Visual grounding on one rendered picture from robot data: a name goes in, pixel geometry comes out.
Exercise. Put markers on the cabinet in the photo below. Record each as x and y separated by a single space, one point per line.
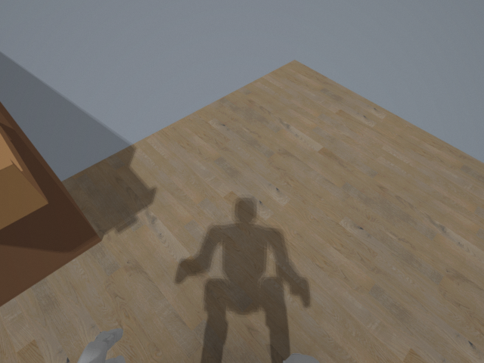
40 243

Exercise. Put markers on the drawer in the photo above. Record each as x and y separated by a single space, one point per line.
20 195

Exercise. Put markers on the left robot hand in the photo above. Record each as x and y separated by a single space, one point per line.
96 352

